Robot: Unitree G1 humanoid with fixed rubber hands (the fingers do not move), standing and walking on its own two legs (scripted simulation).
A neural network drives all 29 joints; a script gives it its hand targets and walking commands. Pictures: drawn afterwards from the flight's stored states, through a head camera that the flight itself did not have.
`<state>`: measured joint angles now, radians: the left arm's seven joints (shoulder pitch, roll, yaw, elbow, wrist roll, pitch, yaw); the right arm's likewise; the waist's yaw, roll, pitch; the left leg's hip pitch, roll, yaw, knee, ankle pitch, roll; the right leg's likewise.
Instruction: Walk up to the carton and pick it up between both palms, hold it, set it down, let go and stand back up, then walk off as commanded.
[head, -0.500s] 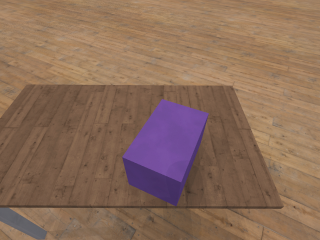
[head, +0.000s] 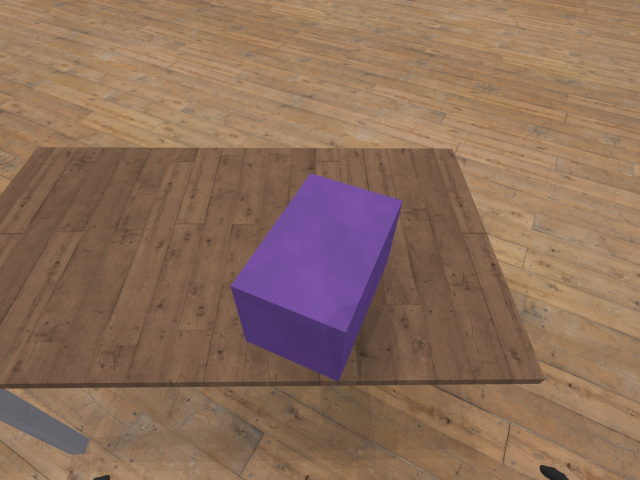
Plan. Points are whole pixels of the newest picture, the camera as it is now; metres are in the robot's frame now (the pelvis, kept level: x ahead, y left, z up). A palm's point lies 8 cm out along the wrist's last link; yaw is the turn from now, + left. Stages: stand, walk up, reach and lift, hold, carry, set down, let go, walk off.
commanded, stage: walk up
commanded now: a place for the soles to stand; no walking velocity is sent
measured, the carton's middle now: (323, 271) +0.46 -0.01 -0.06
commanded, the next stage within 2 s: reach and lift in 1.14 s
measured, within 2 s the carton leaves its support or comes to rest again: neither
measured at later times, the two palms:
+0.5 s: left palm out of the picture +0.10 +0.31 -0.11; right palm out of the picture +0.08 -0.31 -0.11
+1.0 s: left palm out of the picture +0.11 +0.30 -0.10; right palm out of the picture +0.11 -0.32 -0.11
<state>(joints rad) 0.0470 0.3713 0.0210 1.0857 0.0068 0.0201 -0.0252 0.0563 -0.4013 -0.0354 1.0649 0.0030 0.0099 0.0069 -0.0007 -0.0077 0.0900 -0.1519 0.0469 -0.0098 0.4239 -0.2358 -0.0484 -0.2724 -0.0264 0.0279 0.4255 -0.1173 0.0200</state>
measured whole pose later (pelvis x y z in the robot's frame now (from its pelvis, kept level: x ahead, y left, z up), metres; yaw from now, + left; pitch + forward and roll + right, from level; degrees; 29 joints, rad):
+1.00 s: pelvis +0.02 +0.00 +0.00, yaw -1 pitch -2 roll +1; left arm 0.08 0.38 0.01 1.06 0.00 0.01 -0.03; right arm 0.10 -0.40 -0.02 1.02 0.00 0.00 0.01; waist 0.00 0.01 0.08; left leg -0.11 0.06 0.02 0.39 -0.25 -0.06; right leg -0.26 -0.01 0.05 0.42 -0.13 0.02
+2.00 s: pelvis +0.04 +0.05 +0.00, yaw -1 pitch -6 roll -2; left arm 0.25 0.32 -0.02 0.31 -0.04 0.29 -0.03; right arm 0.31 -0.13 -0.11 0.56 -0.01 -0.13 -0.04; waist -0.01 -0.01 0.11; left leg -0.06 0.04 0.05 0.52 -0.36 0.00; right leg -0.14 -0.05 0.06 0.43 -0.18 0.03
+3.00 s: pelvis +0.02 +0.05 +0.00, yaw +1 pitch -10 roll -3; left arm 0.35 0.43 -0.06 0.11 -0.20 -0.07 -0.19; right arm 0.50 0.08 0.05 0.09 0.09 -0.20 -0.32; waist 0.07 -0.02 0.16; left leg -0.02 0.07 0.01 0.55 -0.36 0.00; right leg -0.06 -0.01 0.03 0.38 -0.16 0.00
